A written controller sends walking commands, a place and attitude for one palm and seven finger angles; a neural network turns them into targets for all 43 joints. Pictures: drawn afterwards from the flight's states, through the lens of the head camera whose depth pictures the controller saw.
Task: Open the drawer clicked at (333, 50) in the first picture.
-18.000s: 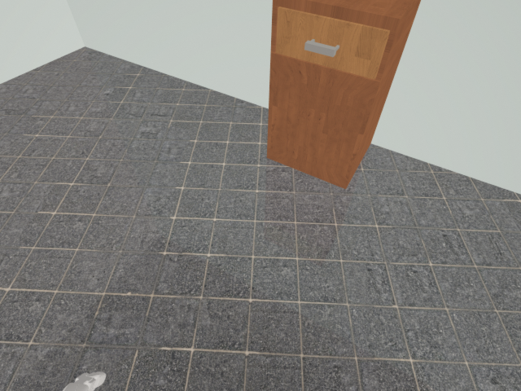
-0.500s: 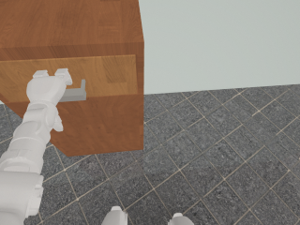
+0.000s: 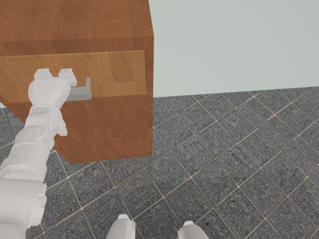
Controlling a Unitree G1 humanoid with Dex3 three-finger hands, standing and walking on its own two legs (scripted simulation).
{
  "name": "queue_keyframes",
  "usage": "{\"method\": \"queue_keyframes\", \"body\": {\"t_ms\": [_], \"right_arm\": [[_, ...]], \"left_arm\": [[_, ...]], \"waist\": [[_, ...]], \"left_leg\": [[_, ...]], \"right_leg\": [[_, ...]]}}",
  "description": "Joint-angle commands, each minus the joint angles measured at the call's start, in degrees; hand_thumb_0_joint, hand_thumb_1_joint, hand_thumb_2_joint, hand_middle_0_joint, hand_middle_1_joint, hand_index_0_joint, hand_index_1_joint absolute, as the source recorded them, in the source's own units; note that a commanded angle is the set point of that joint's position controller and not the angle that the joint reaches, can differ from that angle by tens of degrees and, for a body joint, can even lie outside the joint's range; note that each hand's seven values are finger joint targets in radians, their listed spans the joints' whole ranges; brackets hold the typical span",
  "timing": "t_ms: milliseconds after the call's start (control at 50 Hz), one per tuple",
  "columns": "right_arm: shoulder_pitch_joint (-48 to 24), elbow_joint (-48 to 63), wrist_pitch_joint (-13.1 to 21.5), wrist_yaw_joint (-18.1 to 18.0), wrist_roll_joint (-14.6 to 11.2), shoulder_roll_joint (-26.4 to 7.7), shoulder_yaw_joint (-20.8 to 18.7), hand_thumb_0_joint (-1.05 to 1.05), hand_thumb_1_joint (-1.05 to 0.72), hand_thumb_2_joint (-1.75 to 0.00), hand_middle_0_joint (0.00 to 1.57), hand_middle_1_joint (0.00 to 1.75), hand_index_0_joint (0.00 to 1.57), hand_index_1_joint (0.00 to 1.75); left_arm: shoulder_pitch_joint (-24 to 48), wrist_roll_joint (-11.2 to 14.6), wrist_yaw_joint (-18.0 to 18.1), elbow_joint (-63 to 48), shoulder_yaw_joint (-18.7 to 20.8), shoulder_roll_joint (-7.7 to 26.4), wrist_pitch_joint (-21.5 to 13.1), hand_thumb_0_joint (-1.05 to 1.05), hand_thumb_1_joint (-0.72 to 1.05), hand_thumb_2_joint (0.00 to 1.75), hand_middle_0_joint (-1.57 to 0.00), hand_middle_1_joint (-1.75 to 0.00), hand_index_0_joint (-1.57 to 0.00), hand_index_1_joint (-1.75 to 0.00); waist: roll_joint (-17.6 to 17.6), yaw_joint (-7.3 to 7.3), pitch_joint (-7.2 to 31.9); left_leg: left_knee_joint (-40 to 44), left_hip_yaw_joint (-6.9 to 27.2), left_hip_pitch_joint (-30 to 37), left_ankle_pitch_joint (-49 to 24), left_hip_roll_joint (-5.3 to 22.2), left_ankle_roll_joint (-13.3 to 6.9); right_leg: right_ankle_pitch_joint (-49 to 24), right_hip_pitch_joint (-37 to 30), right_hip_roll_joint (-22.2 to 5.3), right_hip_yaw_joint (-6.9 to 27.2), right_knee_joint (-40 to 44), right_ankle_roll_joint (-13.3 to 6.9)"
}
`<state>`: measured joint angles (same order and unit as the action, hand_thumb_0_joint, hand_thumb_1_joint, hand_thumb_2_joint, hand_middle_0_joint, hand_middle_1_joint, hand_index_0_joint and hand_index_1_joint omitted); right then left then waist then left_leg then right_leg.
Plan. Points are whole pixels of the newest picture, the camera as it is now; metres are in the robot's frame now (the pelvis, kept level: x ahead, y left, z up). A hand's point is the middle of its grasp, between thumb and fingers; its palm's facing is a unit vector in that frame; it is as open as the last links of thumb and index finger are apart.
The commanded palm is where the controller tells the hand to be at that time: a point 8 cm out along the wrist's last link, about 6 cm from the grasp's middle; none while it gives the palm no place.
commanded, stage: lower the fingers behind the handle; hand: left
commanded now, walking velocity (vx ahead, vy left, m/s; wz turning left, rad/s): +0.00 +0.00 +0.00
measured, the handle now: (69, 88) +0.52 +0.25 +0.02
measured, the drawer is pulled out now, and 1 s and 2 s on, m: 0.00 0.00 0.00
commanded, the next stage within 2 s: lift the fingers back up to retry in 0.24 s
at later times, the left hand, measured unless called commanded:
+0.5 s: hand (59, 103) +0.46 +0.26 +0.02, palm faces -0.05 -0.04 -1.00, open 13.8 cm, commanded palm +0.44 +0.27 +0.08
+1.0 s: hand (52, 87) +0.47 +0.26 +0.08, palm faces -0.02 -0.04 -1.00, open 13.8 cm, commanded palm +0.44 +0.26 +0.13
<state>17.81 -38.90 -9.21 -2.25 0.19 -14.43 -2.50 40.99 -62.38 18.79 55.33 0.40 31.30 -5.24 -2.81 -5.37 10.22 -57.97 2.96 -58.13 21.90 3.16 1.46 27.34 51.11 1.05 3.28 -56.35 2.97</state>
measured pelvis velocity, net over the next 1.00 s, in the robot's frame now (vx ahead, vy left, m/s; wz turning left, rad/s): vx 0.02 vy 0.00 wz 0.02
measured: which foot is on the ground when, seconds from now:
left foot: down 0.00-1.00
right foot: down 0.00-1.00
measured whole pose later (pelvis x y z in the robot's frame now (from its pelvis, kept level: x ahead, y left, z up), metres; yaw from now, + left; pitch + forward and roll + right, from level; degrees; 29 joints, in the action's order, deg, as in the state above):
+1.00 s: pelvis +0.02 +0.00 +0.03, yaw +1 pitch +17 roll -2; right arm 17.9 -40.1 -8.2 -2.6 -0.2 -13.7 -3.4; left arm 37.5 -59.6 12.8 47.6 -0.8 29.8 -3.2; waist -3.3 -4.4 8.2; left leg -47.6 2.7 -44.4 19.8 2.8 1.3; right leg 24.2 36.7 0.2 2.9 -44.3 2.6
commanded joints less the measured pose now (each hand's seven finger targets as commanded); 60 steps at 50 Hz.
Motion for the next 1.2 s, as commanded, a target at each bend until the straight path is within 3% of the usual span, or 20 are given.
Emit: {"method": "queue_keyframes", "body": {"t_ms": [0,80,100,300,360,420,460,500,700,800,820,840,900,960,1000,1040,1080,1100,1140,1180], "right_arm": [[6.99,3.92,0.69,-0.9,-0.05,-9.32,-3.28,0.0,-0.9,-0.9,0.2,0.3,0.2,0.3],[6.98,3.7,0.82,-1.22,-0.08,-9.73,-2.96,0.0,-0.9,-0.9,0.2,0.3,0.2,0.3],[6.94,3.86,0.89,-1.22,-0.15,-9.53,-2.9,0.0,-0.9,-0.9,0.2,0.3,0.2,0.3],[7.36,3.88,1.09,-1.09,0.01,-9.35,-3.19,0.0,-0.9,-0.9,0.2,0.3,0.2,0.3],[7.15,4.09,0.86,-1.15,-0.02,-9.54,-3.24,0.0,-0.9,-0.9,0.2,0.3,0.2,0.3],[7.0,3.6,0.82,-1.32,-0.17,-9.46,-3.23,0.0,-0.9,-0.9,0.2,0.3,0.2,0.3],[6.93,3.4,0.81,-1.55,-0.08,-9.64,-3.29,0.0,-0.9,-0.9,0.2,0.3,0.2,0.3],[6.89,3.24,0.72,-1.59,-0.05,-9.51,-3.29,0.0,-0.9,-0.9,0.2,0.3,0.2,0.3],[7.23,1.97,2.19,-2.23,-0.09,-8.76,-4.41,0.0,-0.9,-0.9,0.2,0.3,0.2,0.3],[6.85,1.77,2.21,-1.87,-0.3,-8.61,-4.25,0.0,-0.9,-0.9,0.2,0.3,0.2,0.3],[6.66,1.83,2.27,-1.7,-0.33,-8.54,-4.32,0.0,-0.9,-0.9,0.2,0.3,0.2,0.3],[6.55,2.05,2.25,-1.49,-0.29,-8.51,-4.39,0.0,-0.9,-0.9,0.2,0.3,0.2,0.3],[5.7,2.8,1.86,-1.15,-0.34,-8.33,-4.27,0.0,-0.9,-0.9,0.2,0.3,0.2,0.3],[4.86,3.2,1.46,-0.77,-0.48,-8.39,-4.18,0.0,-0.9,-0.9,0.2,0.3,0.2,0.3],[4.57,3.84,1.12,-0.6,-0.6,-8.51,-3.99,0.0,-0.9,-0.9,0.2,0.3,0.2,0.3],[4.11,4.26,0.73,-0.83,-0.61,-8.61,-4.04,0.0,-0.9,-0.9,0.2,0.3,0.2,0.3],[3.84,4.58,0.91,-0.97,-0.52,-8.39,-4.16,0.0,-0.9,-0.9,0.2,0.3,0.2,0.3],[3.86,4.76,0.84,-1.13,-0.56,-8.44,-4.22,0.0,-0.9,-0.9,0.2,0.3,0.2,0.3],[3.74,4.67,1.0,-1.53,-0.64,-8.37,-4.25,0.0,-0.9,-0.9,0.2,0.3,0.2,0.3],[3.82,4.57,1.24,-1.75,-0.35,-8.3,-4.41,0.0,-0.9,-0.9,0.2,0.3,0.2,0.3]], "left_arm": [[15.14,0.98,-1.1,-2.99,3.03,12.76,2.28,0.0,-0.5,0.3,-0.3,-1.2,-0.3,-1.2],[16.16,1.24,-1.7,-2.37,4.71,15.57,2.33,0.0,-0.5,0.3,-0.3,-1.2,-0.3,-1.2],[16.27,0.98,-1.77,-1.92,3.66,14.6,2.21,0.0,-0.5,0.3,-0.3,-1.2,-0.3,-1.2],[14.82,0.97,-1.68,-3.24,4.04,14.1,1.62,0.0,-0.5,0.3,-0.3,-1.2,-0.3,-1.2],[14.87,1.6,-1.52,-5.57,6.12,16.77,1.47,0.0,-0.5,0.3,-0.3,-1.2,-0.3,-1.2],[17.6,1.69,-1.29,-7.04,6.16,17.52,1.49,0.0,-0.5,0.3,-0.3,-1.2,-0.3,-1.2],[18.22,1.66,-1.08,-9.28,8.02,20.09,1.14,0.0,-0.5,0.3,-0.3,-1.2,-0.3,-1.2],[18.8,1.72,-1.03,-10.48,8.17,20.23,0.97,0.0,-0.5,0.3,-0.3,-1.2,-0.3,-1.2],[22.98,2.54,-2.0,-18.12,4.58,15.61,-0.74,0.0,-0.5,0.3,-0.3,-1.2,-0.3,-1.2],[21.3,3.02,-2.91,-17.8,3.63,14.0,0.44,0.0,-0.5,0.3,-0.3,-1.2,-0.3,-1.2],[22.45,2.94,-3.11,-17.92,2.3,12.66,0.87,0.0,-0.5,0.3,-0.3,-1.2,-0.3,-1.2],[22.18,2.96,-3.15,-19.18,3.08,13.18,0.9,0.0,-0.5,0.3,-0.3,-1.2,-0.3,-1.2],[19.43,3.13,-3.67,-19.68,3.97,13.46,1.67,0.0,-0.5,0.3,-0.3,-1.2,-0.3,-1.2],[15.7,2.93,-4.28,-15.81,2.76,11.23,3.17,0.0,-0.5,0.3,-0.3,-1.2,-0.3,-1.2],[14.06,3.04,-4.82,-15.86,4.29,12.75,3.08,0.0,-0.5,0.3,-0.3,-1.2,-0.3,-1.2],[15.02,2.49,-5.08,-16.63,4.99,14.09,2.76,0.0,-0.5,0.3,-0.3,-1.2,-0.3,-1.2],[15.8,2.9,-5.36,-17.55,4.39,12.94,1.75,0.0,-0.5,0.3,-0.3,-1.2,-0.3,-1.2],[15.42,2.65,-5.09,-18.21,6.48,15.46,1.04,0.0,-0.5,0.3,-0.3,-1.2,-0.3,-1.2],[17.94,2.35,-4.79,-19.06,6.12,15.7,-0.05,0.0,-0.5,0.3,-0.3,-1.2,-0.3,-1.2],[17.46,2.69,-4.46,-19.85,7.14,16.45,-1.06,0.0,-0.5,0.3,-0.3,-1.2,-0.3,-1.2]], "waist": [[0.13,-0.33,17.88],[1.86,-0.21,17.46],[0.27,-0.41,17.43],[0.15,0.08,18.78],[0.67,0.85,20.34],[-1.0,0.3,19.03],[-1.62,1.07,20.91],[-2.67,1.1,21.32],[-5.7,-0.68,22.57],[-6.43,0.18,21.22],[-6.38,-0.38,19.45],[-6.44,0.27,21.23],[-5.29,1.13,21.42],[-1.45,1.11,16.41],[-0.74,2.2,17.68],[0.4,1.93,17.39],[-0.19,1.57,15.78],[0.23,2.14,17.58],[0.26,1.24,16.89],[-1.19,1.59,18.31]], "left_leg": [[6.22,-4.42,20.79,-9.65,-3.3,-3.78],[6.23,-4.12,19.43,-8.57,-3.27,-4.0],[6.22,-4.27,19.85,-8.18,-3.29,-3.95],[5.71,-4.35,20.49,-9.5,-3.14,-3.9],[6.36,-4.57,21.01,-9.89,-3.24,-4.01],[7.31,-4.43,22.52,-9.74,-3.23,-3.96],[7.84,-4.28,23.93,-11.16,-3.24,-3.9],[8.49,-4.17,25.58,-12.68,-3.22,-3.81],[10.79,-3.4,36.23,-19.08,-2.82,-3.38],[12.64,-3.29,38.31,-21.64,-3.04,-3.09],[12.87,-3.2,38.48,-21.5,-2.95,-3.02],[13.21,-3.29,39.54,-22.11,-3.02,-3.08],[13.95,-3.54,40.28,-25.13,-3.14,-3.11],[14.79,-4.18,36.89,-23.26,-3.27,-3.34],[15.5,-4.77,36.49,-23.25,-3.57,-3.45],[15.36,-5.21,35.48,-22.65,-3.82,-3.69],[15.48,-5.34,35.47,-22.27,-3.8,-3.76],[15.41,-5.41,35.68,-21.93,-4.03,-3.91],[14.99,-5.46,34.88,-20.95,-4.19,-3.98],[14.24,-5.46,35.53,-22.69,-4.34,-3.95]], "right_leg": [[-11.85,-3.16,2.96,-5.97,9.04,-4.38],[-10.94,-3.45,2.88,-5.8,9.0,-4.37],[-10.52,-2.68,2.85,-5.77,8.93,-4.33],[-11.52,-3.03,2.98,-5.8,8.67,-4.38],[-12.28,-5.85,2.96,-5.5,9.41,-4.24],[-11.81,-5.64,3.02,-5.55,10.41,-4.19],[-12.68,-7.13,3.08,-5.61,10.51,-4.28],[-13.71,-7.86,3.15,-5.72,10.95,-4.32],[-17.37,-8.98,3.47,-6.44,14.13,-4.4],[-18.86,-10.83,3.56,-6.8,15.49,-4.64],[-18.64,-10.52,3.56,-6.99,15.78,-4.78],[-19.21,-11.54,3.6,-6.95,16.12,-4.7],[-22.22,-14.53,3.62,-7.01,16.53,-4.72],[-22.72,-16.11,3.44,-7.09,17.24,-4.72],[-24.23,-18.51,3.24,-6.64,17.62,-4.58],[-25.45,-19.57,3.02,-6.15,17.82,-4.4],[-25.28,-19.62,2.8,-6.11,18.0,-4.55],[-25.32,-20.34,2.89,-5.74,18.04,-4.28],[-25.28,-19.77,2.7,-5.47,18.0,-4.09],[-26.69,-20.43,2.67,-5.25,17.3,-4.33]]}}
